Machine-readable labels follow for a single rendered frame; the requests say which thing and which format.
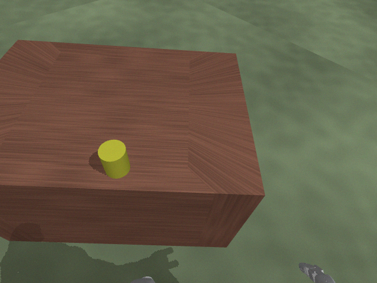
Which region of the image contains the can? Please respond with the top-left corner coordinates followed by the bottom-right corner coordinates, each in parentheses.
top-left (98, 140), bottom-right (130, 179)

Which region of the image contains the right robot hand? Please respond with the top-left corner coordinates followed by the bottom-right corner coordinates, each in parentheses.
top-left (299, 262), bottom-right (336, 283)

